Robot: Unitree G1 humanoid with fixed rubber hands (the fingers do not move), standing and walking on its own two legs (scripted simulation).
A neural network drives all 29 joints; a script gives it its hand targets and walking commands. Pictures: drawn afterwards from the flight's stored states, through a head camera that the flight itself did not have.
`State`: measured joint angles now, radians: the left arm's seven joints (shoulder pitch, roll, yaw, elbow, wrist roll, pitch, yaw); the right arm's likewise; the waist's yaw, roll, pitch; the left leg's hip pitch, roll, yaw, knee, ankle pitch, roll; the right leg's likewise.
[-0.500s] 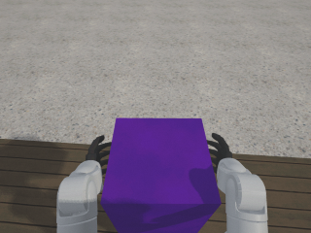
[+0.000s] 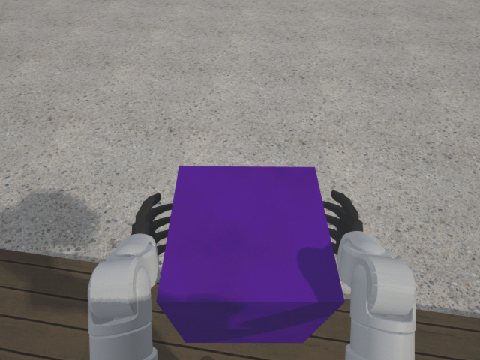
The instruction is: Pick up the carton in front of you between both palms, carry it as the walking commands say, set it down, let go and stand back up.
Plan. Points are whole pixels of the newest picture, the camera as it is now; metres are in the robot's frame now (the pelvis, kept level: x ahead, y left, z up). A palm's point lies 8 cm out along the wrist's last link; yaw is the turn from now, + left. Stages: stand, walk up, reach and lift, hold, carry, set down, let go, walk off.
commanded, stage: carry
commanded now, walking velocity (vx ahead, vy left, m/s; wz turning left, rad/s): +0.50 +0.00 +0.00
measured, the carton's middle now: (245, 261) +0.28 +0.00 +0.03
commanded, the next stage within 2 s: none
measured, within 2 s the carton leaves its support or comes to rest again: neither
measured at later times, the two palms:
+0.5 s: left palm (179, 86) +0.68 +0.16 +0.13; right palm (305, 84) +0.68 -0.14 +0.13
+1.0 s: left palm (189, 62) +0.87 +0.16 +0.10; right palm (293, 63) +0.86 -0.14 +0.10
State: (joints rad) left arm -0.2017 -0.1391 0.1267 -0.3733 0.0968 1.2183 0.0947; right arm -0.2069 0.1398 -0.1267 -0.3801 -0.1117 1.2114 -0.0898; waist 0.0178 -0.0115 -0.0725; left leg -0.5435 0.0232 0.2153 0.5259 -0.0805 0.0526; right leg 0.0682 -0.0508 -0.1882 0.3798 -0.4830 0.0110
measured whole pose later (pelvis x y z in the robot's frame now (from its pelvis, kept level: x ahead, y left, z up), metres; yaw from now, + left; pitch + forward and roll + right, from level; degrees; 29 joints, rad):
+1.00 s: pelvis +0.50 +0.02 +0.01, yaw +0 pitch +7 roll +1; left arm -0.63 -0.05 0.25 -0.08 0.07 1.19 0.13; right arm -0.64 0.07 -0.25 -0.07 -0.08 1.16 -0.13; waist -0.03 -0.02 0.09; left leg -0.45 -0.04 0.07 0.65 -0.23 0.06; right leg -0.36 0.01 -0.06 0.63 -0.35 -0.04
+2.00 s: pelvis +0.84 -0.08 -0.12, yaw -1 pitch +6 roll +2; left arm -0.53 -0.06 0.26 0.04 0.04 1.10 0.14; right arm -0.60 0.07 -0.22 0.07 -0.07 1.12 -0.13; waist 0.07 0.01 0.11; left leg -0.83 0.05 -0.01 1.30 -0.34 0.03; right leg -0.45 0.09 -0.12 0.62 -0.29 -0.17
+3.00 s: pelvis +1.40 -0.11 -0.10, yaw +1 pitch +4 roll -1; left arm -0.15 -0.13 0.09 -0.23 0.11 1.18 0.11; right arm -0.14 0.13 -0.13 -0.27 -0.12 1.19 -0.07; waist 0.02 0.03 -0.10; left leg -0.43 0.05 0.06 1.13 -0.36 0.02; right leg -0.34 -0.03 -0.22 0.43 -0.16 -0.06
